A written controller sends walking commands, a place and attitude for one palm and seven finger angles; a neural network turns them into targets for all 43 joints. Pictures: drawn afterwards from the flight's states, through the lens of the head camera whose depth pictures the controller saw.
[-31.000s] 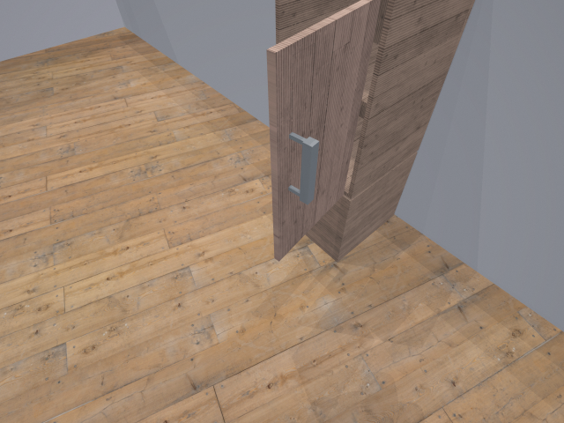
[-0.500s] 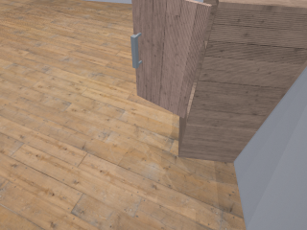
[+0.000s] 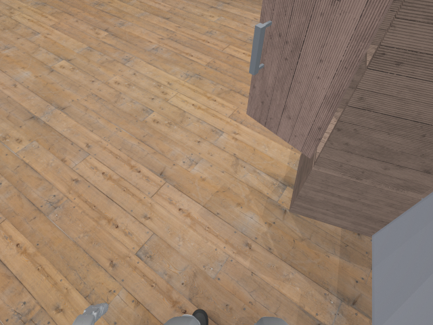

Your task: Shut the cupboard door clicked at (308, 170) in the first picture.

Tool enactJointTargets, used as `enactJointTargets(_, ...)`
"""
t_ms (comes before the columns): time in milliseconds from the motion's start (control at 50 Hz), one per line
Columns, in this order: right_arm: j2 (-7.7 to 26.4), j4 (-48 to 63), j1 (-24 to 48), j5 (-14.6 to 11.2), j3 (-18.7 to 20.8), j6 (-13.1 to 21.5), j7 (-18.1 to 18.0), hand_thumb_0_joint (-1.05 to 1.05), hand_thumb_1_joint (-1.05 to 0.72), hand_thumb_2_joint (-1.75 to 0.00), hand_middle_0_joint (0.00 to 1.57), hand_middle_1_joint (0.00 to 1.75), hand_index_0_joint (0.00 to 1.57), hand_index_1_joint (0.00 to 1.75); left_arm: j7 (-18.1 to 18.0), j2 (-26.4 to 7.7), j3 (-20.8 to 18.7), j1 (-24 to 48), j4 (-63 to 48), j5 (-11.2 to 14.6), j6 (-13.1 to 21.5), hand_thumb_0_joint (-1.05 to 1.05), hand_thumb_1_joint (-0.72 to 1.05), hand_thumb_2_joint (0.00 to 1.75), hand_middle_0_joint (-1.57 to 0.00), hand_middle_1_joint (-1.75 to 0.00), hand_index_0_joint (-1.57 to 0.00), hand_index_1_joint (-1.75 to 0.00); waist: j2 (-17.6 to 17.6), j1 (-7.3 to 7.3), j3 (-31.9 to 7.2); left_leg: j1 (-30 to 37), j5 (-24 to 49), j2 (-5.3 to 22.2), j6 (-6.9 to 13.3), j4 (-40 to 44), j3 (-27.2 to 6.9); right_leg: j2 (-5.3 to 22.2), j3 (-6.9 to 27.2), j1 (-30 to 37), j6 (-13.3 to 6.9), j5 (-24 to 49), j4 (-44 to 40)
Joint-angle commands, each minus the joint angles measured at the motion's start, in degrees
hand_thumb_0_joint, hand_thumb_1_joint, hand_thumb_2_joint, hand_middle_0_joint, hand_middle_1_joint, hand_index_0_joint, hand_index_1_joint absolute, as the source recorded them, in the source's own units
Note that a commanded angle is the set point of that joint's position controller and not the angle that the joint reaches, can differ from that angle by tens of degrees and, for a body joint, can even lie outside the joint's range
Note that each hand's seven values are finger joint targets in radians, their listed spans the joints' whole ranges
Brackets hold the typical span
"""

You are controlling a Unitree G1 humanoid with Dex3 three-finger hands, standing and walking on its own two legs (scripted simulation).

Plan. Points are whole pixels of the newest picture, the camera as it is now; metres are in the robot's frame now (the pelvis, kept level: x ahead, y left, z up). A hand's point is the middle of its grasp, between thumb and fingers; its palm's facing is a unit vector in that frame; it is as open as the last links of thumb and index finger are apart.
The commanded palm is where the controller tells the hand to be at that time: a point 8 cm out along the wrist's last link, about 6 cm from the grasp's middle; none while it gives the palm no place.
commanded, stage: walk to a spot facing it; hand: left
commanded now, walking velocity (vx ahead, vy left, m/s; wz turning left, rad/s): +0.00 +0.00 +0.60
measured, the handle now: (260, 48) +0.91 -0.12 -0.01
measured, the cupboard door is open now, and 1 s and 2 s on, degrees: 63 63 63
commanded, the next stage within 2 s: turn to face it in 1.90 s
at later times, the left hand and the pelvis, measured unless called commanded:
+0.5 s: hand out of the picture -0.04 +0.20 -0.19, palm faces +0.36 -0.89 -0.27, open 7.3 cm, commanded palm none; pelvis +0.01 -0.01 -0.02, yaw +21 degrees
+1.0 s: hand out of the picture -0.03 +0.16 -0.16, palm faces +0.65 -0.72 -0.24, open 7.4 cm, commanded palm none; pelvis +0.08 +0.00 +0.01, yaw +42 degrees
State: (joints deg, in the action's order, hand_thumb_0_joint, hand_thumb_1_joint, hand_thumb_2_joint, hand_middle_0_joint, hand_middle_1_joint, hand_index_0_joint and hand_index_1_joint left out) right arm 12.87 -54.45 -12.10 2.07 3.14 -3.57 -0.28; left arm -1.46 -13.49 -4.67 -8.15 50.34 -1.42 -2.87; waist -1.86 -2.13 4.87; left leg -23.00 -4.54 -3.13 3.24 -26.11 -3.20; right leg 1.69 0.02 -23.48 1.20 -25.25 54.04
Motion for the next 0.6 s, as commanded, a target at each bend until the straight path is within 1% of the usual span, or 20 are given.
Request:
enactJointTargets(0, 11.9, 5.3, 0.9, 0.4, 3.6, 0.4, -0.3, 0.0, -0.9, -0.9, 0.2, 0.3, 0.2, 0.3, -0.1, -4.4, -0.9, -10.3, -1.9, 0.2, 0.0, 0.0, 0.9, 0.9, -0.2, -0.3, -0.2, -0.3, -8.2, 2.61, -7.6, 1.2, -22.1, 11.0, 3.0, 15.3, -19.7, -3.6, -2.5, 9.3, -0.3, -1.4, -12.2)
enactJointTargets(40, 11.1, 6.6, 3.7, 0.0, 3.8, -0.1, -0.2, 0.0, -0.9, -0.9, 0.2, 0.3, 0.2, 0.3, -0.3, -5.8, -1.5, -16.0, -0.9, 0.4, 0.0, 0.0, 0.9, 0.9, -0.2, -0.3, -0.2, -0.3, -6.8, 5.19, -6.6, -5.8, -24.0, 7.2, 0.0, 13.1, -17.4, -4.4, -4.1, 19.2, -1.0, 2.5, -25.4)
enactJointTargets(60, 8.9, 6.9, 3.9, -0.6, 3.8, -0.5, 0.0, 0.0, -0.9, -0.9, 0.2, 0.3, 0.2, 0.3, -0.5, -7.7, -1.9, -17.7, -0.9, -0.1, 0.4, 0.0, 0.9, 0.9, -0.2, -0.3, -0.2, -0.3, -0.2, 5.86, -5.9, -10.6, -24.9, 2.6, -3.2, 5.1, -12.9, 0.2, 0.3, 22.9, -2.9, 1.0, -36.1)
enactJointTargets(80, 4.5, 7.1, 1.2, -1.4, 3.6, -0.5, 0.2, 0.0, -0.9, -0.9, 0.2, 0.3, 0.2, 0.3, -1.0, -14.2, -2.9, -15.2, -3.0, -1.3, 1.1, 0.0, 0.9, 0.9, -0.2, -0.3, -0.2, -0.3, 17.2, 5.17, -6.2, -16.7, -25.0, -5.5, -7.1, -19.1, -2.6, 18.2, 21.9, 21.4, -9.2, -10.7, -48.1)
enactJointTargets(100, 6.5, 7.3, 2.5, -0.6, 4.3, -0.2, 0.3, 0.0, -0.9, -0.9, 0.2, 0.3, 0.2, 0.3, -1.5, -12.7, -1.6, -4.0, -5.7, -0.7, 0.8, 0.0, 0.9, 0.9, -0.2, -0.3, -0.2, -0.3, 13.8, 2.1, 1.6, -17.2, -25.4, -2.2, -5.9, -36.4, -2.4, 26.1, 22.7, 6.0, -10.9, -7.9, -47.6)
enactJointTargets(120, 6.5, 7.5, 0.4, -0.3, 4.1, -0.7, 0.9, 0.0, -0.9, -0.9, 0.2, 0.3, 0.2, 0.3, -1.7, -10.9, -0.9, 3.6, -8.0, -0.4, 1.0, 0.0, 0.9, 0.9, -0.2, -0.3, -0.2, -0.3, 8.8, -1.84, 2.0, -12.6, -22.1, -0.7, -5.3, -44.4, -3.3, 23.8, 15.6, -1.1, -10.8, -1.4, -45.7)
enactJointTargets(140, 5.4, 7.0, -1.2, 0.0, 3.7, -0.9, 1.3, 0.0, -0.9, -0.9, 0.2, 0.3, 0.2, 0.3, -1.6, -9.6, -0.9, 5.2, -8.4, -0.1, 2.0, 0.0, 0.9, 0.9, -0.2, -0.3, -0.2, -0.3, 8.0, -2.82, 0.3, -11.3, -18.9, 0.7, -5.7, -47.7, -2.0, 19.3, 11.8, 0.1, -10.2, 2.7, -42.9)
enactJointTargets(160, 5.6, 6.9, -0.3, -0.1, 3.4, -0.5, 1.7, 0.0, -0.9, -0.9, 0.2, 0.3, 0.2, 0.3, -1.4, -7.6, -0.3, 3.4, -7.7, -0.1, 2.6, 0.0, 0.9, 0.9, -0.2, -0.3, -0.2, -0.3, 8.6, -2.27, 1.0, -13.0, -17.4, 2.3, -6.1, -46.7, -0.1, 15.9, 6.3, 5.2, -9.3, 14.4, -38.4)
enactJointTargets(180, 5.5, 7.6, -0.1, -0.5, 3.1, 0.0, 2.0, 0.0, -0.9, -0.9, 0.2, 0.3, 0.2, 0.3, -1.4, -7.5, -0.3, 1.8, -7.1, -0.2, 2.9, 0.0, 0.9, 0.9, -0.2, -0.3, -0.2, -0.3, 10.2, -1.9, -0.8, -13.8, -18.0, 2.9, -6.7, -42.8, 1.6, 15.4, 2.5, 11.2, -9.3, 27.5, -34.6)
enactJointTargets(220, 4.8, 9.2, 3.9, -0.9, 2.1, 0.5, 2.0, 0.0, -0.9, -0.9, 0.2, 0.3, 0.2, 0.3, -1.4, -8.9, -0.8, -5.0, -5.0, -0.2, 3.2, 0.0, 0.9, 0.9, -0.2, -0.3, -0.2, -0.3, 11.5, 1.69, -4.4, -13.3, -19.8, 3.4, -6.9, -32.0, 4.7, 15.5, -1.0, 22.5, -8.8, 44.2, -28.7)
enactJointTargets(240, 4.3, 9.9, 5.6, -1.0, 1.6, 0.8, 2.0, 0.0, -0.9, -0.9, 0.2, 0.3, 0.2, 0.3, -1.4, -9.8, -1.1, -7.8, -4.1, -0.2, 3.1, 0.0, 0.9, 0.9, -0.2, -0.3, -0.2, -0.3, 12.6, 3.14, -6.3, -12.4, -20.5, 3.3, -6.7, -26.4, 6.2, 15.7, -2.3, 26.7, -8.3, 48.9, -26.4)
enactJointTargets(300, 3.7, 10.8, 9.5, -1.1, 0.8, 1.1, 2.3, 0.0, -0.9, -0.9, 0.2, 0.3, 0.2, 0.3, -1.0, -12.0, -1.8, -12.6, -2.6, -0.4, 2.7, 0.0, 0.9, 0.9, -0.2, -0.3, -0.2, -0.3, 15.2, 5.95, -5.1, -7.1, -20.0, 2.0, -5.8, -16.7, 10.1, 16.1, -3.8, 26.8, -7.1, 54.0, -23.7)
enactJointTargets(340, 4.5, 10.3, 7.4, -1.1, 0.9, 1.2, 2.1, 0.0, -0.9, -0.9, 0.2, 0.3, 0.2, 0.3, -0.7, -12.4, -2.0, -12.3, -2.5, -0.3, 2.7, 0.0, 0.9, 0.9, -0.2, -0.3, -0.2, -0.3, 15.8, 4.63, -6.1, -1.7, -17.1, 1.5, -5.0, -11.3, 11.1, 16.6, -5.1, 24.7, -5.9, 55.0, -20.9)
enactJointTargets(380, 7.5, 8.6, 0.7, -0.9, 1.7, 1.6, 2.0, 0.0, -0.9, -0.9, 0.2, 0.3, 0.2, 0.3, -0.5, -12.2, -1.8, -10.1, -3.2, 0.2, 2.8, 0.0, 0.9, 0.9, -0.2, -0.3, -0.2, -0.3, 12.8, 0.52, -9.3, 11.9, -4.4, 2.4, -3.4, -2.1, 9.1, 15.5, -8.3, 17.4, -2.6, 50.2, -10.7)
enactJointTargets(400, 12.8, 7.7, -3.7, -0.4, 3.1, 2.2, 1.6, 0.0, -0.9, -0.9, 0.2, 0.3, 0.2, 0.3, -0.3, -9.7, -1.5, -10.2, -5.0, 0.5, 2.7, 0.0, 0.9, 0.9, -0.2, -0.3, -0.2, -0.3, -1.5, -1.82, -14.0, 25.6, 16.3, 13.4, 1.3, -0.5, -4.5, 10.9, -10.8, 3.5, 1.0, 29.9, 0.9)
enactJointTargets(420, 17.7, 6.3, -8.6, -0.9, 4.4, 2.2, 1.0, 0.0, -0.9, -0.9, 0.2, 0.3, 0.2, 0.3, -0.1, -5.5, 0.2, -6.9, -7.8, 0.8, 2.6, 0.0, 0.9, 0.9, -0.2, -0.3, -0.2, -0.3, -16.1, -4.38, -16.2, 33.1, 47.6, 26.8, 10.5, -0.6, -21.5, 4.2, -7.7, -10.3, 3.5, -13.4, 12.5)
enactJointTargets(440, 17.0, 4.8, -10.2, -1.1, 4.0, 1.7, 0.6, 0.0, -0.9, -0.9, 0.2, 0.3, 0.2, 0.3, -0.6, -6.9, 0.1, -3.2, -8.9, 0.3, 1.7, 0.0, 0.9, 0.9, -0.2, -0.3, -0.2, -0.3, -9.1, -4.68, -15.3, 29.9, 42.7, 27.1, 12.0, -0.6, -16.5, 5.5, -1.3, -9.8, 2.2, -13.4, 14.6)
enactJointTargets(460, 15.1, 5.1, -8.1, -0.8, 3.4, 1.9, 0.0, 0.0, -0.9, -0.9, 0.2, 0.3, 0.2, 0.3, -0.7, -6.6, -0.1, -1.1, -8.6, 0.3, 1.4, 0.0, 0.9, 0.9, -0.2, -0.3, -0.2, -0.3, -8.1, -4.18, -12.3, 25.3, 33.4, 23.9, 10.5, 1.1, -15.0, 6.0, -0.9, -10.0, 2.2, -10.0, 14.0)
enactJointTargets(520, 12.3, 8.0, 0.8, -0.4, 2.5, 1.8, -0.7, 0.0, -0.9, -0.9, 0.2, 0.3, 0.2, 0.3, 0.0, -6.3, -0.4, -1.2, -7.1, 0.5, 0.8, 0.0, 0.9, 0.9, -0.2, -0.3, -0.2, -0.3, -7.9, -0.89, -7.1, 15.2, 17.3, 18.3, 7.4, 2.8, -11.6, 5.2, 0.2, -7.1, 2.7, -3.3, 10.3)
enactJointTargets(580, 12.8, 8.8, 3.5, -0.2, 2.5, 1.7, -0.5, 0.0, -0.9, -0.9, 0.2, 0.3, 0.2, 0.3, 0.9, -5.4, -0.4, -3.7, -6.3, 0.4, 0.7, 0.0, 0.9, 0.9, -0.2, -0.3, -0.2, -0.3, -7.6, 0.86, -7.1, 10.4, -1.7, 14.6, 5.6, 4.7, -11.4, 2.9, -1.5, -1.4, 2.6, -1.7, -0.4)
